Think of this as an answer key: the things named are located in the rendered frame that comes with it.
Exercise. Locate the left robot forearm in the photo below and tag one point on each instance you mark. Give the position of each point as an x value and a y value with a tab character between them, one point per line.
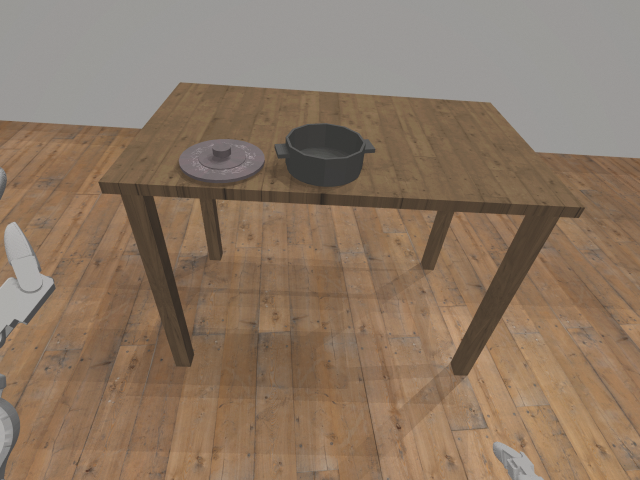
9	428

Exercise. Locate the pot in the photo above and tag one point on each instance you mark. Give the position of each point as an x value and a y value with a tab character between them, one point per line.
324	154

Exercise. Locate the knob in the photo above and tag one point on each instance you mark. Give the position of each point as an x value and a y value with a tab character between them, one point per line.
221	150

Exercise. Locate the table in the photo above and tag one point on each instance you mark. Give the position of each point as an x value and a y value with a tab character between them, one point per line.
430	154

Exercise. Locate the robot left hand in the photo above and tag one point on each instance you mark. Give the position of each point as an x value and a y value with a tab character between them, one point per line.
21	298

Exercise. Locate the lid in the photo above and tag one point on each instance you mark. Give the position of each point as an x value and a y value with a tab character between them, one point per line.
199	163

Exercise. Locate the robot right hand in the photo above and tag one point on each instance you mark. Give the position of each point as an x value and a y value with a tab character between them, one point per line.
518	465

